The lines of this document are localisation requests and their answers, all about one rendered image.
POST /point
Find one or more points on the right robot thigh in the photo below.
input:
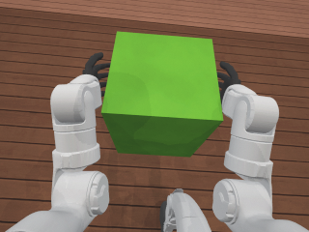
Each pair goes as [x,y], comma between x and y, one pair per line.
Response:
[186,212]

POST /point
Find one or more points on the carton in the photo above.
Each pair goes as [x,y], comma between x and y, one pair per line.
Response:
[162,95]

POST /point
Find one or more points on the right robot forearm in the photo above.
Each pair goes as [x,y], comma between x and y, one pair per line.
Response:
[252,133]

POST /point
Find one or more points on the robot left hand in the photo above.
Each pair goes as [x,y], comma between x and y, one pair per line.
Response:
[92,69]

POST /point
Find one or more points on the robot right hand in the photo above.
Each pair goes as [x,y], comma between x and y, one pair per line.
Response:
[231,79]

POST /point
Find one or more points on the right robot upper arm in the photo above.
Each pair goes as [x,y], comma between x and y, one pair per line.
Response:
[245,206]

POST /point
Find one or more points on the left robot upper arm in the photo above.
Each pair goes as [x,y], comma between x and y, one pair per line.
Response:
[77,198]

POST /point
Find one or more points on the right robot shin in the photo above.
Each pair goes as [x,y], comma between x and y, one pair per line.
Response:
[170,223]

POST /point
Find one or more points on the left robot forearm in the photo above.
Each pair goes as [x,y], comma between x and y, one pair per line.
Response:
[73,111]

